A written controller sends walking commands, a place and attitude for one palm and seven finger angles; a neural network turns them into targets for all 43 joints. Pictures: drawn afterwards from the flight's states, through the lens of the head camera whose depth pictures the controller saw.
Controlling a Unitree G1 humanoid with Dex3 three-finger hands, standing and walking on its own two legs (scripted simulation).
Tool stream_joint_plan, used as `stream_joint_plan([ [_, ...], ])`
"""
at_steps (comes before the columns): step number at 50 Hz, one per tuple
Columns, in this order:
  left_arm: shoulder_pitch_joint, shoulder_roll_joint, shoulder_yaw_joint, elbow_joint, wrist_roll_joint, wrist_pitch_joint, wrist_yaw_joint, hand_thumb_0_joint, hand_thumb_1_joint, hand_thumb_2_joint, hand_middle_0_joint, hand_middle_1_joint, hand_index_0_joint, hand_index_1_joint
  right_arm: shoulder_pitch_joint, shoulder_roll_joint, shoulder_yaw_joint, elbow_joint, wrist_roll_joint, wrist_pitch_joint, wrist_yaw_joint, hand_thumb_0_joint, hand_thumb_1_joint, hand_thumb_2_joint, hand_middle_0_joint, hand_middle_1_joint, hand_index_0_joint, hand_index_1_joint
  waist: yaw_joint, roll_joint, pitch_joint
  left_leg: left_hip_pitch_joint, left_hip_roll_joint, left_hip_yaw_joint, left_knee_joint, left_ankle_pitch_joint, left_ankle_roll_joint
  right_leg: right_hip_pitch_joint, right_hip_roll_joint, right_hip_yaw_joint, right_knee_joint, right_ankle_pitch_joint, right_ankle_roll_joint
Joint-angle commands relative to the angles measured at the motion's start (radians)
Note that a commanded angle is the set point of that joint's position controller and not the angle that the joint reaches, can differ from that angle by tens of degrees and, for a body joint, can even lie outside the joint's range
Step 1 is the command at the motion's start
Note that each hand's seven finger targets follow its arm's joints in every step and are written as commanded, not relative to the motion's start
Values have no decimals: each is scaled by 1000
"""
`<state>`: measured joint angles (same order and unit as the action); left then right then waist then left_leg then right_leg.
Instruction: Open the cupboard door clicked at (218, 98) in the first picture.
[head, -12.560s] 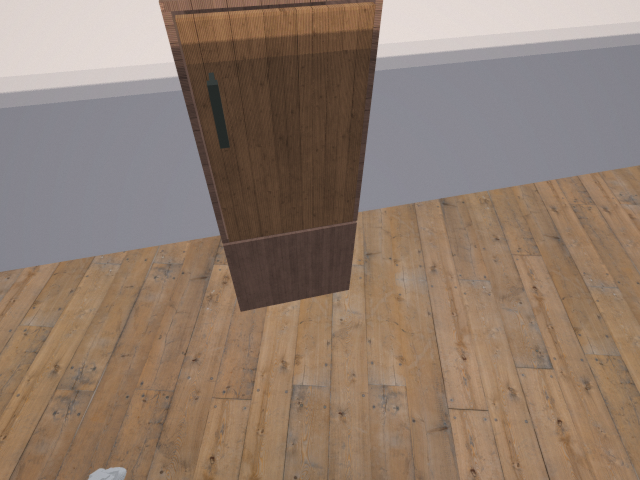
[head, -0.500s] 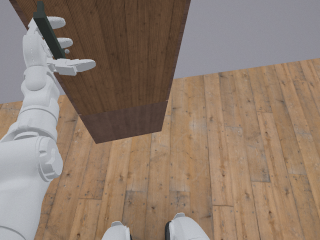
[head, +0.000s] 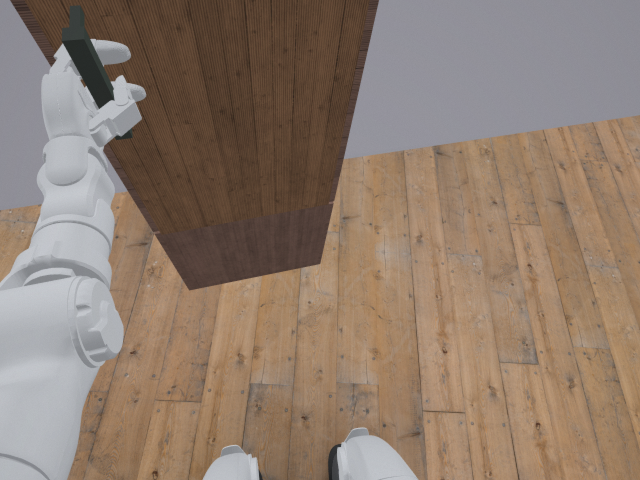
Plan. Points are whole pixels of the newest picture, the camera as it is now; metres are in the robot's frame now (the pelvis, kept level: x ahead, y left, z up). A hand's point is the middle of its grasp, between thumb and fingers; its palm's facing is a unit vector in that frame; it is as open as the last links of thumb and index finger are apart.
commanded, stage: pull the door open along its arc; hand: left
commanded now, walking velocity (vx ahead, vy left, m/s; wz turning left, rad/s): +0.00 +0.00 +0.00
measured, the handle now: (101, 78) +0.58 +0.20 +0.11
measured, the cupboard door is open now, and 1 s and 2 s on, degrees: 1 23 42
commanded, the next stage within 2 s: open thumb and fingers to let go in 1.54 s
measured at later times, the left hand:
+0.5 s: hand (145, 148) +0.48 +0.15 +0.10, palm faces +0.09 -1.00 +0.01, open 5.6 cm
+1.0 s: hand (189, 182) +0.43 +0.10 +0.10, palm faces +0.55 -0.83 -0.02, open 5.6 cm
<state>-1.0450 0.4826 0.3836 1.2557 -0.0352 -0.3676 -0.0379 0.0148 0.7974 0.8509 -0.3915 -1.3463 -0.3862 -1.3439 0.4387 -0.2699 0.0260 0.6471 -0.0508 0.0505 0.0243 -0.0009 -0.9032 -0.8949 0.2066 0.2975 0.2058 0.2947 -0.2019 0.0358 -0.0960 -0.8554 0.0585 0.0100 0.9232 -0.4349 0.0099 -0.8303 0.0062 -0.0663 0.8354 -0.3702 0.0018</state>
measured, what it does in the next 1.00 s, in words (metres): stands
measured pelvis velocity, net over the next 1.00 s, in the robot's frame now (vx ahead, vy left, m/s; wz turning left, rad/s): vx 0.00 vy -0.02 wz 0.04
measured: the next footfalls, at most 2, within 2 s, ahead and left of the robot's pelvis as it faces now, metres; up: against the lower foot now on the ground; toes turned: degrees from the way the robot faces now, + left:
none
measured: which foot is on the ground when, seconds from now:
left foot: down 0.00-1.00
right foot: down 0.00-1.00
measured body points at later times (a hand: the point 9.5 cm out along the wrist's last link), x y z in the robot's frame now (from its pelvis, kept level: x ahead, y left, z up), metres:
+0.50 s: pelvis +0.02 +0.00 +0.02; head +0.10 +0.00 +0.46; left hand +0.47 +0.20 +0.10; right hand +0.03 -0.26 -0.10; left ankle -0.01 +0.11 -0.69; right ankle +0.01 -0.13 -0.69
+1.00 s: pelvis +0.00 -0.02 +0.01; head +0.05 -0.03 +0.46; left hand +0.40 +0.14 +0.11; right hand +0.12 -0.25 -0.11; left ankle -0.01 +0.11 -0.69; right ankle +0.01 -0.13 -0.69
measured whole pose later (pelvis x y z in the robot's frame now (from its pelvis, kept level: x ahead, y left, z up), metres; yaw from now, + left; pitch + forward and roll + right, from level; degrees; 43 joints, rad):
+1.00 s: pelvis +0.00 -0.02 +0.01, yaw +2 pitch +13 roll +0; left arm -0.60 -0.04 0.15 0.72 0.08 -0.22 0.67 0.00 0.76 0.80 -0.37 -1.35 -0.35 -1.35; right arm 0.24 -0.18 -0.01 0.67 -0.10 0.01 0.01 0.00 -0.90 -0.90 0.21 0.30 0.21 0.29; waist -0.06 0.03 -0.13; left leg -0.66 0.04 -0.01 0.84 -0.40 -0.02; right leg -0.66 -0.01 -0.08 0.82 -0.39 -0.03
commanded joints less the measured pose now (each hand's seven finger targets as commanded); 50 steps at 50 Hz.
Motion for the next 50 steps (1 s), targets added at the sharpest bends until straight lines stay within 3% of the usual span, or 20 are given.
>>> stream_joint_plan([
  [1,-493,173,-12,-255,-2,-81,-5,0,900,900,-400,-1350,-400,-1350,196,-173,-68,-32,1,-11,-5,0,-900,-900,200,300,200,300,-18,125,-490,400,-33,-57,-73,469,5,177,48,14,-58,362,-14],
  [4,-470,162,-15,-264,-5,-83,-3,0,900,900,-400,-1350,-400,-1350,192,-172,-71,-31,2,-9,-2,0,-900,-900,200,300,200,300,-18,115,-495,404,-33,-51,-67,491,6,184,49,16,-59,390,-11],
  [5,-478,244,42,-244,1,-81,0,0,900,900,-400,-1350,-400,-1350,196,-180,-70,-25,2,-6,-6,0,-900,-900,200,300,200,300,-13,95,-481,371,-33,-48,-68,464,9,201,48,20,-60,385,-10],
  [7,-437,231,40,-263,0,-82,-8,0,900,900,-400,-1350,-400,-1350,195,-176,-68,-41,2,-5,-7,0,-900,-900,200,300,200,300,4,101,-503,374,-39,-45,-75,484,11,232,49,22,-57,411,-14],
  [10,-359,196,29,-309,-15,-86,-22,0,900,900,-400,-1350,-400,-1350,181,-168,-74,-55,8,-1,-4,0,-900,-900,200,300,200,300,30,129,-528,416,-34,-38,-77,554,3,250,49,18,-54,451,-15],
  [15,-175,130,15,-402,-51,-76,-26,0,900,900,-400,-1350,-400,-1350,153,-158,-82,-88,21,5,6,0,-900,-900,200,300,200,300,74,78,-518,412,-33,-22,-102,578,4,318,54,15,-64,491,-15],
  [20,71,45,-18,-571,-83,-44,-19,0,900,900,-400,-1350,-400,-1350,103,-139,-93,-128,41,-1,13,0,-900,-900,200,300,200,300,122,50,-497,407,-36,6,-135,626,10,416,46,21,-80,573,-16],
  [23,275,-43,-60,-737,-111,-26,-6,0,900,900,-400,-1350,-400,-1350,59,-120,-94,-158,52,-19,20,0,-900,-900,200,300,200,300,158,18,-484,400,-36,23,-163,656,16,497,38,25,-90,636,-19],
  [25,376,-118,-115,-865,-123,-11,10,0,900,900,-400,-1350,-400,-1350,21,-108,-95,-174,60,-35,25,0,-900,-900,200,300,200,300,166,19,-452,414,-36,33,-181,649,13,520,34,20,-101,648,-18],
  [26,395,-124,-123,-901,-121,-3,22,0,900,900,-400,-1350,-400,-1350,6,-108,-93,-175,63,-39,24,0,-900,-900,200,300,200,300,166,0,-421,412,-35,30,-189,629,11,517,34,17,-107,628,-18],
  [27,353,-145,-3,-953,-171,15,162,0,900,900,-400,-1350,-400,-1350,-38,-87,-92,-180,59,-48,21,0,-900,-900,200,300,200,300,213,3,-394,387,-44,33,-193,587,-2,512,40,2,-125,581,-17],
  [28,366,-253,-107,-926,-138,40,236,0,900,900,-400,-1350,-400,-1350,-54,-80,-86,-168,50,-56,24,0,-900,-900,200,300,200,300,171,-27,-326,382,-45,32,-205,522,-8,481,40,-9,-129,535,-13],
  [29,349,-268,-106,-929,-115,47,303,0,900,900,-400,-1350,-400,-1350,-52,-82,-89,-153,41,-62,24,0,-900,-900,200,300,200,300,162,-70,-311,374,-44,26,-204,493,-9,468,36,-13,-128,510,-11],
  [33,150,-341,-170,-908,38,66,548,0,900,900,-400,-1350,-400,-1350,-94,-65,-89,-111,-7,-72,14,0,-900,-900,200,300,200,300,132,-21,-317,373,-51,16,-190,396,-12,406,15,3,-117,388,-14],
  [35,131,-428,-213,-842,88,86,650,0,900,900,-400,-1350,-400,-1350,-124,-52,-86,-98,-25,-77,15,0,-900,-900,200,300,200,300,131,-38,-303,355,-55,10,-189,360,-15,377,10,-4,-116,330,-18],
  [37,77,-460,-244,-832,144,95,727,0,900,900,-400,-1350,-400,-1350,-139,-47,-88,-87,-44,-79,15,0,-900,-900,200,300,200,300,122,-51,-341,353,-57,5,-172,351,-13,359,9,-5,-109,308,-20],
  [40,36,-490,-294,-802,185,99,746,0,900,900,-400,-1350,-400,-1350,-148,-43,-94,-79,-53,-70,6,0,-900,-900,200,300,200,300,107,-68,-369,360,-58,8,-158,344,-11,357,3,4,-107,318,-20],
  [41,9,-488,-301,-820,184,92,740,0,900,900,-400,-1350,-400,-1350,-151,-41,-95,-79,-53,-68,3,0,-900,-900,200,300,200,300,106,-50,-388,368,-60,10,-153,347,-9,365,1,11,-106,330,-21],
  [46,-4,-468,-292,-785,162,71,706,0,900,900,-400,-1350,-400,-1350,-153,-35,-92,-72,-49,-68,-18,0,-900,-900,200,300,200,300,104,-83,-393,346,-63,10,-152,323,-3,400,-4,27,-119,342,-15],
  [50,-16,-444,-268,-783,147,52,691,0,900,900,-400,-1350,-400,-1350,-142,-34,-91,-63,-46,-73,-25,0,-900,-900,200,300,200,300,111,-57,-398,343,-66,10,-156,326,-2,416,-5,31,-122,351,-17],
])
